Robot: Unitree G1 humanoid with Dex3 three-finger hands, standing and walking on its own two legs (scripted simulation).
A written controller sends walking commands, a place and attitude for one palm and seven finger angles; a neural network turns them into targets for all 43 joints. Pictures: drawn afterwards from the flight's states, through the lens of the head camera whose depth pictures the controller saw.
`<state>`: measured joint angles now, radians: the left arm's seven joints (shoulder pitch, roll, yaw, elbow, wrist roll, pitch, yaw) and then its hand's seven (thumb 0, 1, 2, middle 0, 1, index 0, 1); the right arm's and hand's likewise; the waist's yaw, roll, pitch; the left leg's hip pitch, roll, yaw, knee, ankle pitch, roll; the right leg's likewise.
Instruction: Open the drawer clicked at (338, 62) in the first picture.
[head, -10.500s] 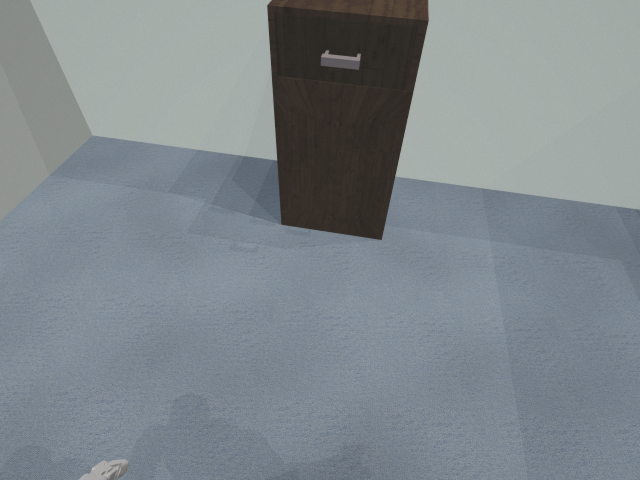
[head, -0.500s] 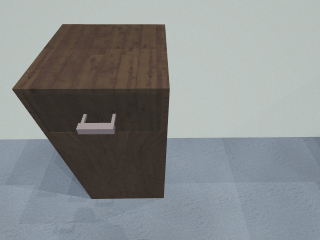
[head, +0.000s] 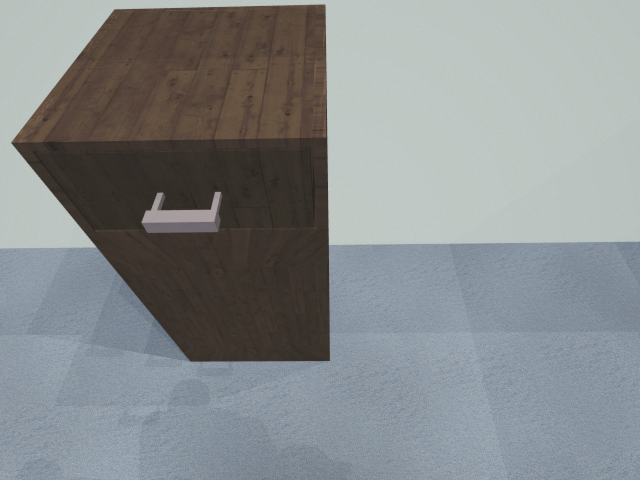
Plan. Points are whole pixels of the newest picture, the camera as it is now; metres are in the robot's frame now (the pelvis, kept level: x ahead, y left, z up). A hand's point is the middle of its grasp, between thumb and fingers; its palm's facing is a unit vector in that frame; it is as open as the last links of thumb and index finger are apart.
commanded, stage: come to a stop and stand still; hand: left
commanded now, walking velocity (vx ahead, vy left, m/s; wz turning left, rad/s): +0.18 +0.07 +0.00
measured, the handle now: (185, 210) +0.49 +0.25 +0.01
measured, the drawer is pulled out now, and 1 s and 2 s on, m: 0.00 0.00 0.00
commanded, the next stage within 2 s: look again from close up in 0.88 s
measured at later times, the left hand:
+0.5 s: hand out of the picture -0.02 +0.19 -0.17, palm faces +0.05 -0.98 -0.19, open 7.3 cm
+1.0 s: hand out of the picture -0.02 +0.19 -0.17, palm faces +0.05 -0.98 -0.20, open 7.3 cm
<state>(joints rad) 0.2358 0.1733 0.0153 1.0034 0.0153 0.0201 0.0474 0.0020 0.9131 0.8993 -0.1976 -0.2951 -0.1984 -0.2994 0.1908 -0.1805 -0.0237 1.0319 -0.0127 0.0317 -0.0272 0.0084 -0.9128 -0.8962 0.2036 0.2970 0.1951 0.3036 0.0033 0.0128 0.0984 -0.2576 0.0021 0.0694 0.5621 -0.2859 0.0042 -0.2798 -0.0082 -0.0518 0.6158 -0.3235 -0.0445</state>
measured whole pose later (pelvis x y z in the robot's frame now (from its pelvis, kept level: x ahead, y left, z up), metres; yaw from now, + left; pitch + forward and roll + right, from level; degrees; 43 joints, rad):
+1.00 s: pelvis -0.01 +0.02 +0.01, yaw +1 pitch -1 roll +0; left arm 0.30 0.14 -0.01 1.11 0.01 -0.02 0.04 0.01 0.92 0.90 -0.20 -0.29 -0.20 -0.30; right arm 0.31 -0.15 0.02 1.09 -0.01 -0.02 -0.03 0.01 -0.92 -0.90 0.20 0.30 0.19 0.30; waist 0.00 0.02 0.01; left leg -0.12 0.00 0.06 0.50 -0.36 0.03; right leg -0.21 -0.01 -0.05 0.52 -0.30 0.00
